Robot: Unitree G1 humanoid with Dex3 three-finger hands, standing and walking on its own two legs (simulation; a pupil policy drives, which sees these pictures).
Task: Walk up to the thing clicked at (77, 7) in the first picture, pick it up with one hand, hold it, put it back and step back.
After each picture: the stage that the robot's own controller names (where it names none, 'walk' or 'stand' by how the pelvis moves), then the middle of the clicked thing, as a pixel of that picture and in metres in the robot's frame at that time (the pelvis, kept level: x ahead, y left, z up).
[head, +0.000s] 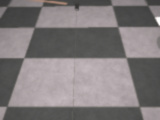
stand; (76, 6) +2.27 +0.08 -0.72
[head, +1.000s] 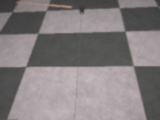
walk; (81, 10) +2.13 +0.15 -0.72
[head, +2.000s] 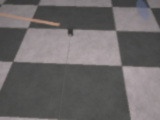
walk; (70, 31) +1.54 +0.22 -0.71
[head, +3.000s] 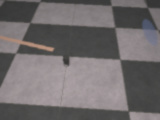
walk; (66, 60) +1.07 +0.19 -0.70
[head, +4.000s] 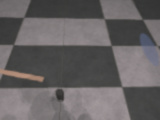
walk; (60, 95) +0.69 +0.17 -0.70
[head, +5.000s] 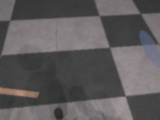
stand; (58, 114) +0.46 +0.17 -0.70
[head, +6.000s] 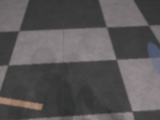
stand; out of the picture +0.41 +0.16 -0.71
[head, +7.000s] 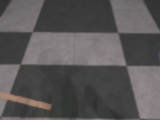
stand; out of the picture +0.42 +0.12 -0.72
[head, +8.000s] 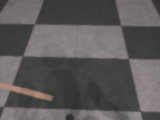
stand; out of the picture +0.45 +0.12 -0.72
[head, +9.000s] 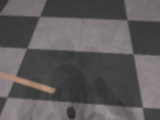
stand; (71, 113) +0.47 +0.11 -0.71
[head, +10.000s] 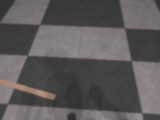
stand; (71, 119) +0.47 +0.10 -0.72
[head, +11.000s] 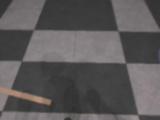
stand; out of the picture +0.46 +0.12 -0.72
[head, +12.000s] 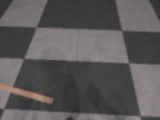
stand; out of the picture +0.45 +0.10 -0.72
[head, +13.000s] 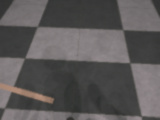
stand; out of the picture +0.45 +0.10 -0.72
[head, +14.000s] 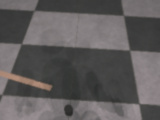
go down; (68, 111) +0.46 +0.10 -0.71
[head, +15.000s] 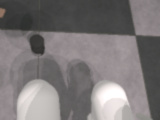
go down; (37, 46) +0.53 +0.18 -0.29
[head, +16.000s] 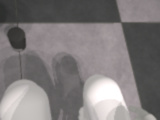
close in; (17, 40) +0.52 +0.21 -0.27
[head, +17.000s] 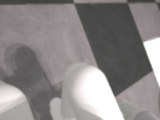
close in; out of the picture +0.50 +0.26 -0.22
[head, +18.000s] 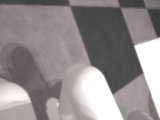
close; out of the picture +0.49 +0.23 -0.22
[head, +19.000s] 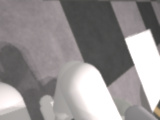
lift; out of the picture +0.46 +0.18 -0.25
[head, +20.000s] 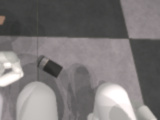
hold; (50, 67) +0.46 +0.13 -0.34
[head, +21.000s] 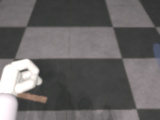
hold; out of the picture +0.38 +0.06 -0.69
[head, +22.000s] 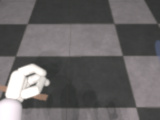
hold; out of the picture +0.36 +0.09 -0.71
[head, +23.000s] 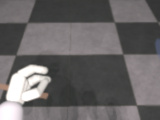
stand; out of the picture +0.35 +0.09 -0.70
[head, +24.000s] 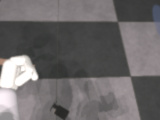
crouch; (59, 111) +0.36 +0.11 -0.60
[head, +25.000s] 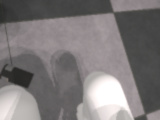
lower; (17, 76) +0.38 +0.18 -0.29
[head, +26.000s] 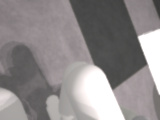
lower; out of the picture +0.36 +0.21 -0.25
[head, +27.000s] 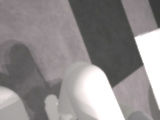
lower; out of the picture +0.36 +0.21 -0.26
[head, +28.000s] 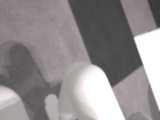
lower; out of the picture +0.37 +0.21 -0.26
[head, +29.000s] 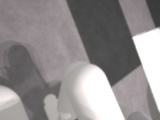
lower; out of the picture +0.38 +0.21 -0.26
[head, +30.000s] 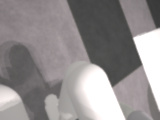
loosen; out of the picture +0.39 +0.20 -0.26
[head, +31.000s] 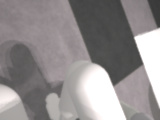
withdraw; out of the picture +0.40 +0.20 -0.25
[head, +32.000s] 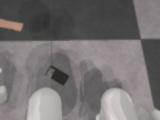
walk; (57, 75) +0.43 +0.13 -0.42
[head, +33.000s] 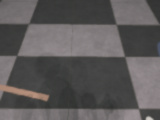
stand; out of the picture +0.35 +0.08 -0.69
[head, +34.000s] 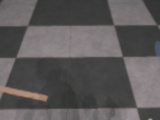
stand; out of the picture +0.36 +0.09 -0.69
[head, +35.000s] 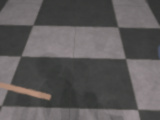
stand; out of the picture +0.37 +0.08 -0.72
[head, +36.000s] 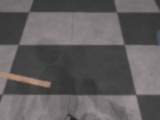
stand; out of the picture +0.39 +0.08 -0.73
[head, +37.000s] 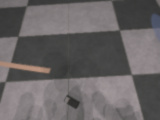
walk; (71, 101) +0.53 +0.14 -0.72
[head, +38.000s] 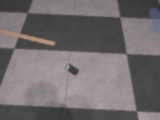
walk; (71, 69) +0.83 +0.09 -0.72
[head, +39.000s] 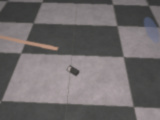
stand; (73, 70) +0.97 +0.12 -0.74
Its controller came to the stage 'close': yes
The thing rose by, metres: 0.01
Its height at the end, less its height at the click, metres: -0.02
